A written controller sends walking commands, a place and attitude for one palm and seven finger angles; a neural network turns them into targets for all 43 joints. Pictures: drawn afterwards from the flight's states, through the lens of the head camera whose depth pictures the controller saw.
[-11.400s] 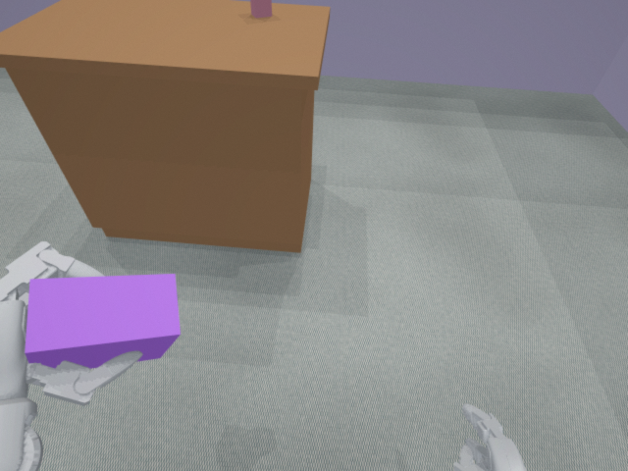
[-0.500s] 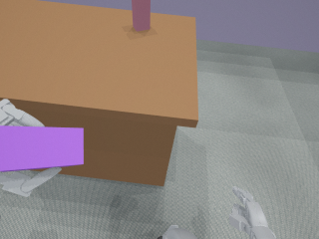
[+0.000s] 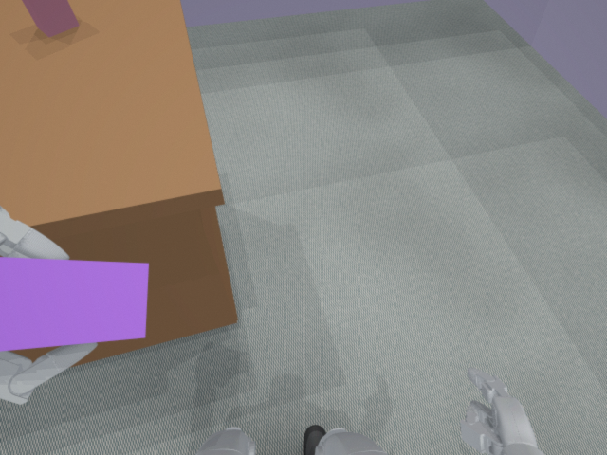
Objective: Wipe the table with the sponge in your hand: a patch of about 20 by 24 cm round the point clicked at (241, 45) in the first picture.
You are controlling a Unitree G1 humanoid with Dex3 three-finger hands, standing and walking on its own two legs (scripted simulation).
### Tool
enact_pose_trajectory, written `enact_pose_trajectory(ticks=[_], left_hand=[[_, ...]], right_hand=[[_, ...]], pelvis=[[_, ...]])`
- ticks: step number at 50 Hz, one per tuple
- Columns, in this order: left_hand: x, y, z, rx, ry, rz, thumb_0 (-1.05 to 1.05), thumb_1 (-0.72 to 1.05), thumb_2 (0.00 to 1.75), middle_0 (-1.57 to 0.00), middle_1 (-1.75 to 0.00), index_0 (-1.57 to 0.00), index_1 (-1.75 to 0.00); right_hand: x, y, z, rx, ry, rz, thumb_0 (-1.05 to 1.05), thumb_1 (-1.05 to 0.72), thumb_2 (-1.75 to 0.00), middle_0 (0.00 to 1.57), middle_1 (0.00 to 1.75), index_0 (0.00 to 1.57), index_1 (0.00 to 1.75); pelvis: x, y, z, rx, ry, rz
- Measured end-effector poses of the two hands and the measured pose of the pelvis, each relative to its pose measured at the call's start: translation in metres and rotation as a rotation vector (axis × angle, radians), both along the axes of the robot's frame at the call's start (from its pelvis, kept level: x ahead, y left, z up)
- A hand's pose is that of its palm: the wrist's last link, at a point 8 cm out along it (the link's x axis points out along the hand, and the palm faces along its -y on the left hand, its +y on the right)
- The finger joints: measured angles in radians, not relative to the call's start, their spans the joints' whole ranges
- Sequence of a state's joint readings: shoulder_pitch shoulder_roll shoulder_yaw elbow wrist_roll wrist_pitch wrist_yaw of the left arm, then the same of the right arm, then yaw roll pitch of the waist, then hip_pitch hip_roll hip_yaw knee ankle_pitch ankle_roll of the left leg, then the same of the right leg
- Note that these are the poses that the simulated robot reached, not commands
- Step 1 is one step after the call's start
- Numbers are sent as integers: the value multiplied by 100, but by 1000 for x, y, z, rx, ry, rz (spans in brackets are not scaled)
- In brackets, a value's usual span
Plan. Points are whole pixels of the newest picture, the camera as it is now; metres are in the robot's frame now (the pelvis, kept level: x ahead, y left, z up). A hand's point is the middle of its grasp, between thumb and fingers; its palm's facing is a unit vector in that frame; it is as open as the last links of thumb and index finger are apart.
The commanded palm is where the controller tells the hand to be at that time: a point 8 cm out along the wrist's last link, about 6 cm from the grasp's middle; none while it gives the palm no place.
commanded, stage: turn to face it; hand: left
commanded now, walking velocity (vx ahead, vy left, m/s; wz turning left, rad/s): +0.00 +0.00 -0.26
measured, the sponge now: (77, 303) +0.24 +0.20 +0.16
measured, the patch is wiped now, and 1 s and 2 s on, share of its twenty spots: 0.00 0.00 0.00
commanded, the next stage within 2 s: take the last steps up to it in 0.10 s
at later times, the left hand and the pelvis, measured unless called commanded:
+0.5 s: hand (84, 336) +0.20 +0.17 +0.18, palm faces +0.27 -0.84 -0.47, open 10.1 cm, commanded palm +0.14 +0.24 +0.18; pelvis -0.04 -0.03 +0.00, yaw -5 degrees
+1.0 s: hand out of the picture +0.20 +0.24 +0.18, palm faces +0.37 -0.81 -0.46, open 10.1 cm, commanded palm +0.15 +0.28 +0.18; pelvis -0.02 +0.01 -0.01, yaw -3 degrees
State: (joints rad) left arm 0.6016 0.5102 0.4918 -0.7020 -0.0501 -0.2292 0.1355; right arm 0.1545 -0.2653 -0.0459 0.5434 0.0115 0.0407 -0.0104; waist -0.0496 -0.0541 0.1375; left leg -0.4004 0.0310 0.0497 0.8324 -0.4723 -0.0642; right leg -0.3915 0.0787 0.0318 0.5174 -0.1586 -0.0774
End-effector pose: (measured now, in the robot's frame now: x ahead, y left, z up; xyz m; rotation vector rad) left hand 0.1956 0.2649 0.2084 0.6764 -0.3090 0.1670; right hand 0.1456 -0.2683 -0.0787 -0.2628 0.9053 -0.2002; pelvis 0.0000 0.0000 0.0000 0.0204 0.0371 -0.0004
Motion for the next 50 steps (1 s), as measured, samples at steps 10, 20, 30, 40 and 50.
enact_pose_trajectory(ticks=[10,20,30,40,50], left_hand=[[-28,23,-27,-139,-10,128,0,-49,99,-74,-136,-75,-135],[-24,-46,-23,-201,-68,27,0,-49,99,-74,-136,-75,-135],[-40,-25,-17,-86,58,60,0,-49,99,-74,-136,-75,-135],[-51,13,-33,-188,-42,96,0,-49,99,-74,-136,-75,-135],[-30,14,-12,-127,-102,85,0,-49,99,-74,-135,-75,-135]], right_hand=[[-22,18,6,22,-111,-39,1,-91,-90,19,30,20,30],[-43,34,-22,169,-142,11,1,-90,-89,20,30,21,30],[-83,-15,-7,58,-9,-88,1,-90,-89,20,30,21,30],[-64,4,3,-47,-75,-59,1,-90,-90,20,30,20,30],[-22,69,-16,155,-181,15,1,-90,-89,20,30,21,30]], pelvis=[[-14,3,-3,-13,-40,-71],[-37,-26,-10,-31,-67,-79],[-43,-25,10,10,-20,-69],[-39,7,-2,-4,-63,-58],[-22,14,-8,-32,-56,-56]])
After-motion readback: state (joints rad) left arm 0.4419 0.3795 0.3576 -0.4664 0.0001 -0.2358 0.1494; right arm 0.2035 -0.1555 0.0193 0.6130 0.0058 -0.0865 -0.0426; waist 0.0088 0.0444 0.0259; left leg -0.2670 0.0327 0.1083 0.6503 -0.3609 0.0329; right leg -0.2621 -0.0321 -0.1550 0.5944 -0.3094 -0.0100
